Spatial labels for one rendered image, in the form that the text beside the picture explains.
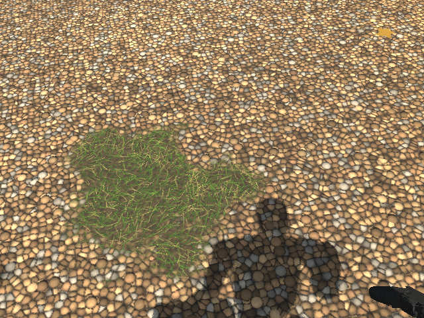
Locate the robot right hand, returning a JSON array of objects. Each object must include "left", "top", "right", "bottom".
[{"left": 369, "top": 286, "right": 424, "bottom": 318}]

